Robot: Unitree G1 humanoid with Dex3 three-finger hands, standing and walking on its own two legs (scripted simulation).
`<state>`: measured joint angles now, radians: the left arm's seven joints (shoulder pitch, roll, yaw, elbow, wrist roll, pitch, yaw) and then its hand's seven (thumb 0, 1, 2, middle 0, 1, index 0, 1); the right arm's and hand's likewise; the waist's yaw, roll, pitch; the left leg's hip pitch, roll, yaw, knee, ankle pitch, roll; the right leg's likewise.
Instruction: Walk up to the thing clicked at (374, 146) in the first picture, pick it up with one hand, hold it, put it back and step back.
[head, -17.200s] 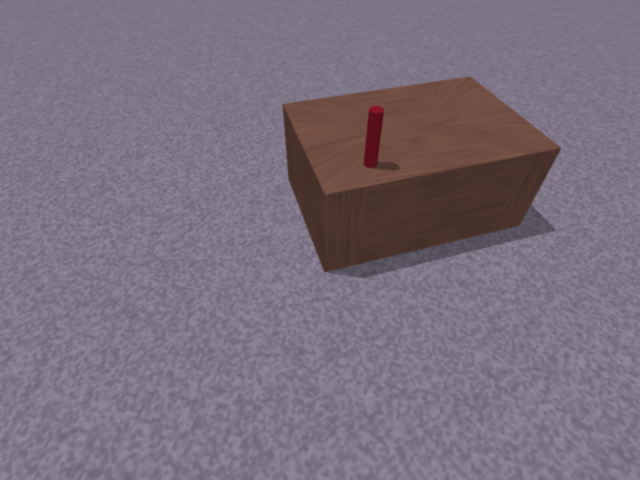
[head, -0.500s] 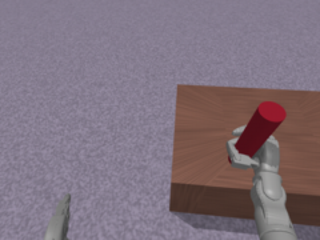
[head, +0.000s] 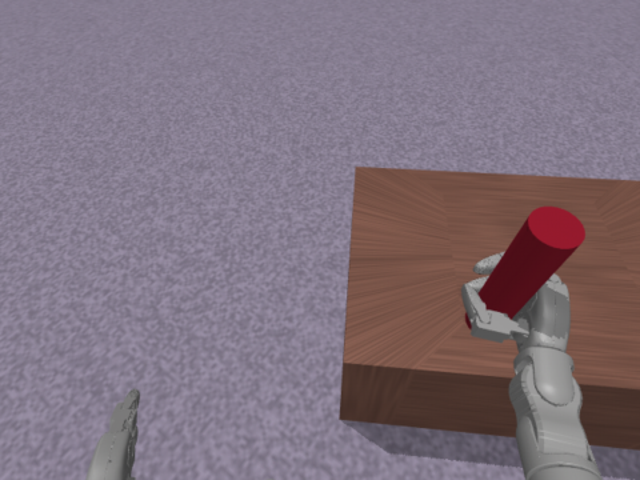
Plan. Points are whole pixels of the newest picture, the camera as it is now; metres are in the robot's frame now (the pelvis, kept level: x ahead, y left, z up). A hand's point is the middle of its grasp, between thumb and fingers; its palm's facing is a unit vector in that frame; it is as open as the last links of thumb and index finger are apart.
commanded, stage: hold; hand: right
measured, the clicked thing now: (512, 283) +0.33 -0.18 +0.10
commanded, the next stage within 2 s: crouch in 1.24 s
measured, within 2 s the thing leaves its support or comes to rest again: neither
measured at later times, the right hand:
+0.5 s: hand (481, 297) +0.34 -0.16 +0.06, palm faces +0.17 +0.98 +0.01, open 6.2 cm
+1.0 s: hand (485, 294) +0.34 -0.17 +0.07, palm faces +0.19 +0.98 +0.00, open 6.2 cm
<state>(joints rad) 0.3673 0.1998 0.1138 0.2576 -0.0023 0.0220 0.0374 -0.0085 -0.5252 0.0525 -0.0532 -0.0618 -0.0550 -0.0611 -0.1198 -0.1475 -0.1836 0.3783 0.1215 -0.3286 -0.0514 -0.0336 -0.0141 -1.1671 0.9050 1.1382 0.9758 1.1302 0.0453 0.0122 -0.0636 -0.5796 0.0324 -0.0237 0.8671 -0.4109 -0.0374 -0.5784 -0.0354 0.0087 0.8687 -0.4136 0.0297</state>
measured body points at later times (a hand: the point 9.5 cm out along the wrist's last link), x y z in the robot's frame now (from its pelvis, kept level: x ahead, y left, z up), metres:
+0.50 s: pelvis +0.00 +0.00 +0.00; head +0.03 -0.01 +0.45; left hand +0.15 +0.26 -0.04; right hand +0.32 -0.21 +0.06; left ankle +0.02 +0.14 -0.70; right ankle +0.01 -0.14 -0.70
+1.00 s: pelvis +0.00 +0.00 +0.00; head +0.03 +0.00 +0.45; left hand +0.14 +0.27 -0.05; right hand +0.32 -0.22 +0.07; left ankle +0.02 +0.14 -0.70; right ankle +0.01 -0.14 -0.70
